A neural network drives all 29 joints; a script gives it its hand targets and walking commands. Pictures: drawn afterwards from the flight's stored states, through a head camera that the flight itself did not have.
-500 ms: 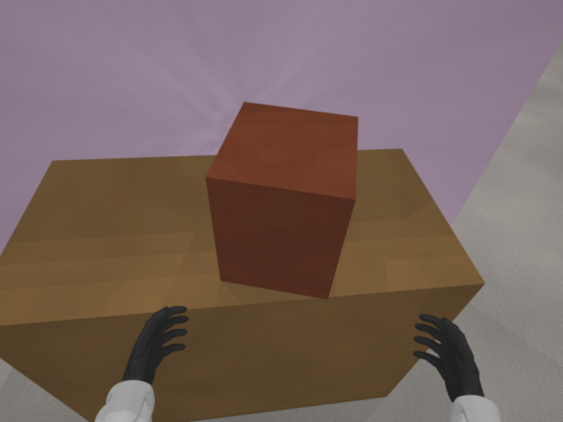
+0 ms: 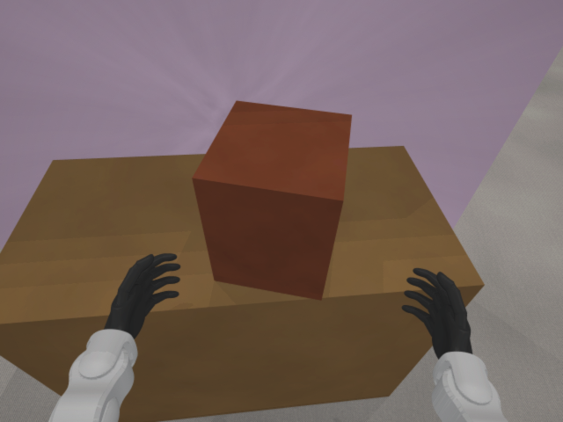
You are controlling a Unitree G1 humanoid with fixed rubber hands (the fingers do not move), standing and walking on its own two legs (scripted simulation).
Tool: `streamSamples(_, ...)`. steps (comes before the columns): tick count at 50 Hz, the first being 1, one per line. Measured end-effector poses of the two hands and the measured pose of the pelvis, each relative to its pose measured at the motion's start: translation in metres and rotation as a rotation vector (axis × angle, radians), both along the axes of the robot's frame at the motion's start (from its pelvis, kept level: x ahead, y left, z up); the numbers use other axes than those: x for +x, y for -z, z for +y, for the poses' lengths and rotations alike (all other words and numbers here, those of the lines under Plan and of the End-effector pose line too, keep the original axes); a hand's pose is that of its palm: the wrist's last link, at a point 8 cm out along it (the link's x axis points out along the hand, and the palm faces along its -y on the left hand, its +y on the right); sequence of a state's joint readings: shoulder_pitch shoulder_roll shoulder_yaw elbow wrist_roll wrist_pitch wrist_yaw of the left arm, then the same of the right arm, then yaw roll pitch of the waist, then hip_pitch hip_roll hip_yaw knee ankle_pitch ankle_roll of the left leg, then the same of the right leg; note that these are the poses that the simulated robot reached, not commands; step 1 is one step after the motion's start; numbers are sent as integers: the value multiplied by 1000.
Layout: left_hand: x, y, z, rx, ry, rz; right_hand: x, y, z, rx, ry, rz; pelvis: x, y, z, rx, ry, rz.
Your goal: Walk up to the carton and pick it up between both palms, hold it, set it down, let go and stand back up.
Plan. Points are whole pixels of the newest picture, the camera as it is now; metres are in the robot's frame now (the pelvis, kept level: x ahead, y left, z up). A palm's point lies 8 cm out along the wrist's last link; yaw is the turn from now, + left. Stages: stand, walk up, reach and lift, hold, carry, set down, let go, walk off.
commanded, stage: reach and lift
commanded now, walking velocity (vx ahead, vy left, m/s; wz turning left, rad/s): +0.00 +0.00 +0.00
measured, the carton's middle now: (279, 202) +0.46 +0.04 +0.05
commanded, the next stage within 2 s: none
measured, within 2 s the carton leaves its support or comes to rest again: neither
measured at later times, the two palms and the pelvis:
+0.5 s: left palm (147, 242) +0.32 +0.21 +0.11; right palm (454, 269) +0.29 -0.20 +0.11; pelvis -0.01 -0.01 +0.00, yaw -1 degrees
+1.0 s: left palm (148, 177) +0.38 +0.22 +0.16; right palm (454, 206) +0.36 -0.20 +0.16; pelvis -0.03 +0.00 +0.00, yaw -1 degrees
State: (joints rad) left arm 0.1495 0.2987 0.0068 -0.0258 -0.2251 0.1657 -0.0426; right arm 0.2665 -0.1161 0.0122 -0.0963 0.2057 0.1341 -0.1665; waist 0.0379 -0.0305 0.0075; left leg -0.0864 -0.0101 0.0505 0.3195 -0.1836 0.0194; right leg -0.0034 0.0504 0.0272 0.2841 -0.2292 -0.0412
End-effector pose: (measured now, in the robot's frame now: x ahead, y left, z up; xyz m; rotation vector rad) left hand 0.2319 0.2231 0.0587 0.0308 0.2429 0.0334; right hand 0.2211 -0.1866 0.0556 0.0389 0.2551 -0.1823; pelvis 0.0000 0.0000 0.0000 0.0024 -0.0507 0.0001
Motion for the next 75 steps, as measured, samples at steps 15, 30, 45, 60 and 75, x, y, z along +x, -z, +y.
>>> streamSamples(15, 58, -27, -16, -11, 43, -4, 48, -27, -5, 4, -8, -35, -2, 0, -10, 5, 10, 15)
streamSamples(30, 98, -60, -13, -2, 28, -9, 80, -62, -9, -10, -15, -78, -12, -1, -10, 2, 29, 20)
streamSamples(45, 138, -97, -9, 12, 17, -21, 121, -93, -12, 6, 1, -59, -26, 0, 0, -6, 26, 74)
streamSamples(60, 175, -115, -22, 29, 48, -9, 157, -114, -2, 13, -3, -28, -28, 1, 9, -16, 8, 121)
streamSamples(75, 208, -145, -29, 29, 7, -30, 186, -135, 0, -4, 3, -5, -21, 2, 6, -21, -1, 180)
